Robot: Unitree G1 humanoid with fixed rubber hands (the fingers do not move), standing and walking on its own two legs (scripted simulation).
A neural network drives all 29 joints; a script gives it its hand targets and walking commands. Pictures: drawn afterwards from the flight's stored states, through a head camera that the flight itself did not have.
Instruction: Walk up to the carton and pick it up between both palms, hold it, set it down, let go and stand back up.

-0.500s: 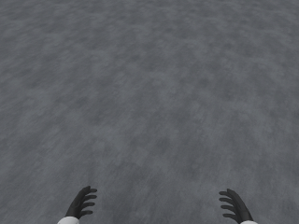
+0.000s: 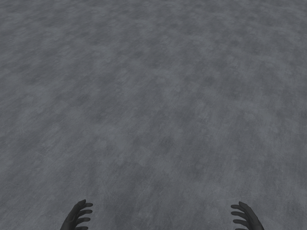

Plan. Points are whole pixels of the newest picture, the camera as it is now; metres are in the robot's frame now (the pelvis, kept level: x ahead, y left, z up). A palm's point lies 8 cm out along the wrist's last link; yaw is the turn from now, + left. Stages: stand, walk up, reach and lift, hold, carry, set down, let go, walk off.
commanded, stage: stand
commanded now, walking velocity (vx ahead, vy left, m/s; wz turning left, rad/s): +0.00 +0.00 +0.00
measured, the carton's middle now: out of the picture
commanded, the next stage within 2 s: none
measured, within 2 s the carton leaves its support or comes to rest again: neither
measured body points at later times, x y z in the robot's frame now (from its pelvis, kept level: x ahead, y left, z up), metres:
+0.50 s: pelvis +0.00 +0.00 +0.00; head +0.01 +0.01 +0.45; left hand +0.14 +0.25 -0.10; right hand +0.14 -0.25 -0.09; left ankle +0.00 +0.12 -0.72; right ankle +0.00 -0.12 -0.72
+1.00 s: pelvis -0.01 +0.00 +0.01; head +0.00 +0.00 +0.46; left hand +0.11 +0.25 -0.10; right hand +0.11 -0.26 -0.10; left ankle +0.00 +0.12 -0.72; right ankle +0.00 -0.12 -0.72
